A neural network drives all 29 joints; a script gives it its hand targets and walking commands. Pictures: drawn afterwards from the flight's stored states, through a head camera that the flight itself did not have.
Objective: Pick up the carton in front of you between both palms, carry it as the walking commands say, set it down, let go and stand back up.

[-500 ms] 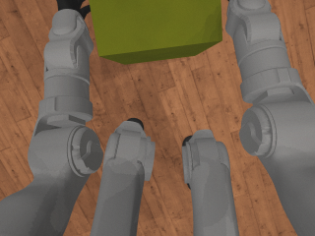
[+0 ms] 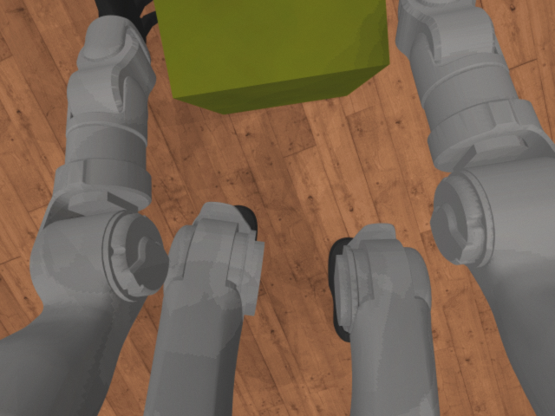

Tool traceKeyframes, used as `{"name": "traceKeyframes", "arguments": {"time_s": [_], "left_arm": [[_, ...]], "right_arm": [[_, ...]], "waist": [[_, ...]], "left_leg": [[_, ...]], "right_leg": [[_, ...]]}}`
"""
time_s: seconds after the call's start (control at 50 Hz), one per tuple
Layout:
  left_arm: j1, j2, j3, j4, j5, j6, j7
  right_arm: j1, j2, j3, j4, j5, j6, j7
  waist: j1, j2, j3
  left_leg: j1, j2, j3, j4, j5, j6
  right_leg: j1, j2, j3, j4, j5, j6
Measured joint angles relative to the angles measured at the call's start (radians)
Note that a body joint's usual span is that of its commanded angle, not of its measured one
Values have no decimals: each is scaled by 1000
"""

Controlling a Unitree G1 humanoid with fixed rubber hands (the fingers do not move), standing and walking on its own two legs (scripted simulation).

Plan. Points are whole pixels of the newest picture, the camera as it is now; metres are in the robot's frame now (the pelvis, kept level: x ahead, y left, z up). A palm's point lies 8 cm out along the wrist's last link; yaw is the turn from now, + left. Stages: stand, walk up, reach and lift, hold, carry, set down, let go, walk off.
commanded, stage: set down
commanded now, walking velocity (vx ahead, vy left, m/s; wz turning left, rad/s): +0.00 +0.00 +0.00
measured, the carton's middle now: (271, 14) +0.55 +0.08 -0.26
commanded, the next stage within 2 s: let go in 2.00 s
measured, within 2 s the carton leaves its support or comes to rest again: neither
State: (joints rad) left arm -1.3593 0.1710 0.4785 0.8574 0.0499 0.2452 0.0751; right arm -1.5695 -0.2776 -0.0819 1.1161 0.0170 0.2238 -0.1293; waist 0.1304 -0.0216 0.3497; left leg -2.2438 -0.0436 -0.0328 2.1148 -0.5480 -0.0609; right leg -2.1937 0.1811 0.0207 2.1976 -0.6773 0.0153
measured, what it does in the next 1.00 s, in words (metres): stands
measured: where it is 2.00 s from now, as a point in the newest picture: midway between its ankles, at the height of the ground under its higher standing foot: (290, 290)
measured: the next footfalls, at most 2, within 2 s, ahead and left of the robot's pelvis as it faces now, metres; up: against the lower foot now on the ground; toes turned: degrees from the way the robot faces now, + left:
none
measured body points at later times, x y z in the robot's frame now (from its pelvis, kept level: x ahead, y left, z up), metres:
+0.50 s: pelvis -0.01 +0.00 -0.01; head +0.37 +0.00 +0.23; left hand +0.52 +0.24 -0.18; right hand +0.59 -0.07 -0.19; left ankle +0.12 +0.13 -0.35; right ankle +0.08 -0.10 -0.35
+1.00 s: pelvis -0.01 +0.01 -0.02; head +0.38 +0.02 +0.20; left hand +0.53 +0.27 -0.20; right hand +0.61 -0.11 -0.20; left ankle +0.12 +0.13 -0.35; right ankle +0.08 -0.10 -0.35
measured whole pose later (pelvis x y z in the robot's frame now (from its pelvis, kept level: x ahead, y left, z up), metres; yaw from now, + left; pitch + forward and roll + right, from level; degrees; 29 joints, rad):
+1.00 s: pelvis -0.01 +0.01 -0.02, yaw +1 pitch +34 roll +2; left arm -1.49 0.34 0.33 1.10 -0.16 0.07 0.10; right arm -1.64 -0.49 0.10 1.14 0.22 0.14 -0.07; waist 0.12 0.00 0.49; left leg -2.24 0.01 0.03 2.19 -0.55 0.00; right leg -2.19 0.10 0.01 2.29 -0.68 0.00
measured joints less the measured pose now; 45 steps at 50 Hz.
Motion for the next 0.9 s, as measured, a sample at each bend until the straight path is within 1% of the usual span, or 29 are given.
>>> {"name": "traceKeyframes", "arguments": {"time_s": [0.06, 0.16, 0.3, 0.46, 0.62, 0.7, 0.72, 0.76, 0.82, 0.9], "left_arm": [[-17, 6, 1, 21, 7, -5, -9], [-37, 20, 10, 50, 24, -11, -26], [-47, 27, 32, 65, 45, -15, -67], [-60, 37, 64, 80, 67, -19, -114], [-83, 51, 90, 106, 83, -33, -131], [-107, 56, 96, 143, 73, -69, -118], [-115, 60, 89, 160, 65, -84, -110], [-131, 75, 63, 205, 39, -115, -80], [-138, 103, 14, 262, -28, -154, -29], [-139, 143, -68, 279, -124, -187, 6]], "right_arm": [[-15, -4, -15, 16, -12, -5, 6], [-34, -4, -48, 33, -41, -12, 36], [-34, -5, -93, 30, -85, -19, 75], [-37, 3, -128, 17, -123, -25, 115], [-41, 2, -128, 0, -134, -33, 127], [-57, -15, -100, 7, -125, -47, 120], [-63, -23, -83, 15, -117, -51, 119], [-72, -43, -44, 31, -88, -59, 98], [-69, -93, 20, 48, -5, -74, 62], [-66, -172, 114, 44, 118, -89, 51]], "waist": [[2, -1, 19], [2, -1, 41], [0, 3, 53], [-8, 8, 72], [-11, 14, 105], [-5, 17, 133], [-4, 19, 143], [-5, 22, 164], [-8, 25, 173], [-11, 24, 168]], "left_leg": [[7, 3, 3, 9, 2, 2], [13, 7, 8, 23, 1, 6], [16, 8, 15, 34, 0, 7], [24, 6, 19, 35, 1, -1], [37, 6, 17, 42, -3, -10], [48, 9, 17, 50, -9, -13], [51, 11, 18, 52, -10, -12], [56, 15, 21, 55, -11, -7], [48, 27, 32, 58, -11, 7], [25, 47, 51, 68, -6, 37]], "right_leg": [[5, -1, 0, 9, 3, 0], [11, -6, -1, 24, 2, -2], [11, -14, 0, 40, -1, -7], [13, -27, -3, 51, 0, -20], [20, -36, -10, 62, -3, -33], [30, -38, -13, 70, -6, -35], [34, -40, -14, 71, -7, -34], [40, -43, -14, 72, -9, -32], [36, -55, -14, 73, -12, -29], [19, -73, -16, 80, -12, -28]]}}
